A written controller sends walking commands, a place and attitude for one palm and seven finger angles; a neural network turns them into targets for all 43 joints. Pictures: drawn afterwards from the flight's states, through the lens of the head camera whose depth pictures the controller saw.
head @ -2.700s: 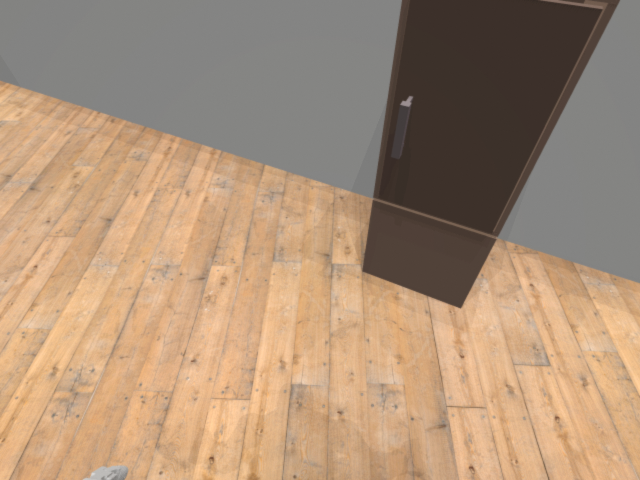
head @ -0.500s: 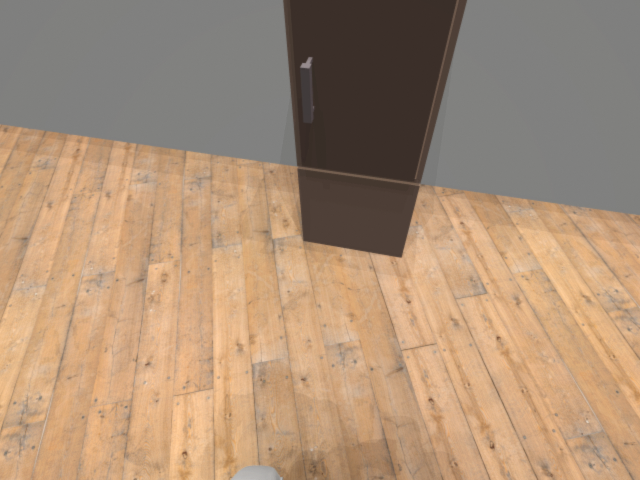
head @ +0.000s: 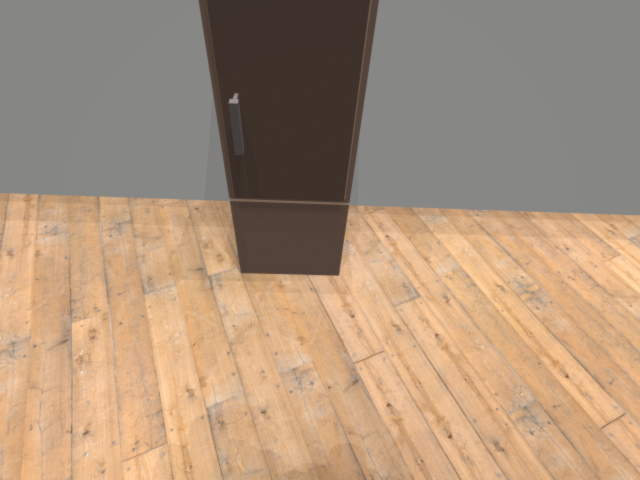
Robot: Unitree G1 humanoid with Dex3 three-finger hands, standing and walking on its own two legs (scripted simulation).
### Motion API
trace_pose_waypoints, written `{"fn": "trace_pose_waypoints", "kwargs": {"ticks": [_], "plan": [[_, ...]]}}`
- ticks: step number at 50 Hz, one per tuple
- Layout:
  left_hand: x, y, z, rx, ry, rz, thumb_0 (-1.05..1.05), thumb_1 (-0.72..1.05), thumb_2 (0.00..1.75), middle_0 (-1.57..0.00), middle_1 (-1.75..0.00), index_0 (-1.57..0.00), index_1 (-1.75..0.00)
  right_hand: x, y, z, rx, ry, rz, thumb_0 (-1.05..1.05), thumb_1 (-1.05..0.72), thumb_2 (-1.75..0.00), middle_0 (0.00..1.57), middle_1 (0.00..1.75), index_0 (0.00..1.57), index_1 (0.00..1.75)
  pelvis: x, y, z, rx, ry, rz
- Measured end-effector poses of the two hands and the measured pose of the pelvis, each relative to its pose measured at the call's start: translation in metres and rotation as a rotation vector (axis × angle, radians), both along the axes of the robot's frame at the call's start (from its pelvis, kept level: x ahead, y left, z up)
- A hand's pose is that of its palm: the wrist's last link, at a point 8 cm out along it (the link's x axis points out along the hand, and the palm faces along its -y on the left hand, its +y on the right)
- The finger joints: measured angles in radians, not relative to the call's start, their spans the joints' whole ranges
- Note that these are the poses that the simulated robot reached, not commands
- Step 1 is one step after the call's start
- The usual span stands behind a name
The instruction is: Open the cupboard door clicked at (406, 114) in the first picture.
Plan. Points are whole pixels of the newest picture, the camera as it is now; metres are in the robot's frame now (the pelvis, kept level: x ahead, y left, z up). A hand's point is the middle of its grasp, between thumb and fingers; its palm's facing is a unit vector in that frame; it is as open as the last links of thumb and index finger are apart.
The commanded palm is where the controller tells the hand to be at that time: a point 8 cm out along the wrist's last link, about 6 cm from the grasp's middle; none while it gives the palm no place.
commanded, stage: take the last steps up to it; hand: left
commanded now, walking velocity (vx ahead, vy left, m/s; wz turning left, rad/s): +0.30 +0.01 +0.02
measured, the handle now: (237, 124) +0.97 +0.23 -0.08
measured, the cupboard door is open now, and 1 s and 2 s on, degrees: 0 0 0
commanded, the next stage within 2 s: come to a stop and stand still in 0.98 s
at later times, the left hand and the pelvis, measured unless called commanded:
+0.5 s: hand out of the picture +0.07 +0.18 -0.21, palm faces +0.10 -0.99 -0.13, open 7.3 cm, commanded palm none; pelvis +0.14 +0.02 -0.02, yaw +2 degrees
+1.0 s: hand (200, 340) +0.39 +0.22 -0.18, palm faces -0.01 -0.99 -0.17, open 7.3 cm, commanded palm none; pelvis +0.32 +0.05 -0.01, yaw +0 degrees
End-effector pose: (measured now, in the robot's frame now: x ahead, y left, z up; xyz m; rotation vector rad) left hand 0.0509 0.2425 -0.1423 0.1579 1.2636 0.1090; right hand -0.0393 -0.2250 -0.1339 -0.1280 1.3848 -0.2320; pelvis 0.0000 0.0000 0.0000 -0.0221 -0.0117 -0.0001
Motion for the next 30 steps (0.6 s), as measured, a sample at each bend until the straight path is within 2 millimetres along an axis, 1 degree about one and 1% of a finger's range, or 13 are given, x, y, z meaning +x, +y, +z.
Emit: {"fn": "trace_pose_waypoints", "kwargs": {"ticks": [4,6,8,9,10,13,17,20,24,26,27,28,30], "plan": [[0.035,-0.025,0.001,-0.008,-0.030,-0.047,0.01,0.91,0.90,-0.19,-0.30,-0.19,-0.30,-0.037,-0.003,-0.008,0.039,0.130,-0.064,0.00,-0.91,-0.90,0.20,0.30,0.20,0.30,0.013,-0.012,-0.004,0.008,0.002,-0.013],[0.052,-0.038,-0.004,-0.006,-0.069,-0.054,0.01,0.91,0.90,-0.20,-0.30,-0.19,-0.30,-0.049,-0.007,-0.016,0.062,0.192,-0.081,0.00,-0.91,-0.90,0.20,0.30,0.20,0.30,0.022,-0.022,-0.013,0.021,0.003,-0.009],[0.059,-0.049,-0.006,-0.010,-0.099,-0.034,0.01,0.91,0.90,-0.20,-0.30,-0.19,-0.30,-0.052,-0.011,-0.020,0.078,0.246,-0.073,0.01,-0.91,-0.90,0.20,0.30,0.20,0.30,0.029,-0.026,-0.017,0.008,-0.004,0.005],[0.059,-0.052,-0.005,-0.013,-0.106,-0.015,0.01,0.91,0.90,-0.20,-0.30,-0.20,-0.30,-0.047,-0.014,-0.020,0.082,0.259,-0.065,0.01,-0.91,-0.90,0.20,0.30,0.20,0.30,0.033,-0.028,-0.016,0.004,-0.006,0.010],[0.059,-0.050,-0.003,-0.003,-0.119,0.021,0.00,0.93,0.90,-0.20,-0.30,-0.20,-0.30,-0.039,-0.016,-0.020,0.083,0.261,-0.056,0.01,-0.91,-0.90,0.20,0.30,0.20,0.30,0.038,-0.029,-0.015,0.003,-0.006,0.014],[0.052,-0.041,0.000,0.029,-0.089,0.057,-0.02,0.96,0.90,-0.20,-0.30,-0.20,-0.30,0.004,-0.024,-0.017,0.071,0.200,-0.031,0.01,-0.91,-0.90,0.20,0.30,0.20,0.30,0.053,-0.029,-0.009,0.003,-0.005,0.023],[0.032,-0.033,-0.005,0.023,0.027,0.068,-0.01,0.95,0.90,-0.20,-0.30,-0.20,-0.30,0.080,-0.027,-0.015,0.047,0.054,0.003,0.01,-0.91,-0.90,0.20,0.30,0.20,0.30,0.076,-0.021,-0.007,-0.004,0.000,0.027],[0.019,-0.028,-0.013,-0.005,0.118,0.088,-0.01,0.94,0.90,-0.20,-0.30,-0.20,-0.30,0.143,-0.020,-0.011,0.032,-0.051,0.044,0.01,-0.91,-0.90,0.19,0.29,0.20,0.30,0.096,-0.010,-0.009,-0.013,0.002,0.027],[0.011,-0.015,-0.030,-0.051,0.218,0.133,0.00,0.92,0.90,-0.20,-0.30,-0.20,-0.30,0.225,0.000,-0.007,-0.001,-0.165,0.116,0.01,-0.91,-0.90,0.19,0.29,0.20,0.30,0.128,0.013,-0.019,-0.029,0.000,0.032],[0.013,-0.006,-0.041,-0.070,0.264,0.145,0.00,0.92,0.90,-0.20,-0.30,-0.20,-0.30,0.258,0.012,-0.009,-0.026,-0.219,0.143,0.00,-0.91,-0.90,0.19,0.29,0.20,0.30,0.145,0.026,-0.027,-0.021,-0.005,0.028],[0.018,-0.001,-0.043,-0.075,0.282,0.145,0.01,0.92,0.90,-0.20,-0.30,-0.20,-0.30,0.270,0.018,-0.008,-0.033,-0.239,0.151,0.00,-0.91,-0.90,0.20,0.29,0.20,0.30,0.151,0.031,-0.028,-0.016,-0.008,0.022],[0.026,0.004,-0.042,-0.076,0.291,0.140,0.01,0.92,0.90,-0.20,-0.30,-0.20,-0.30,0.278,0.024,-0.007,-0.038,-0.252,0.150,0.00,-0.91,-0.90,0.20,0.29,0.20,0.30,0.157,0.036,-0.027,-0.015,-0.010,0.017],[0.048,0.014,-0.037,-0.075,0.278,0.130,0.01,0.92,0.90,-0.20,-0.30,-0.20,-0.30,0.287,0.035,-0.003,-0.036,-0.251,0.135,0.00,-0.91,-0.90,0.20,0.29,0.20,0.30,0.169,0.043,-0.022,-0.012,-0.013,0.010]]}}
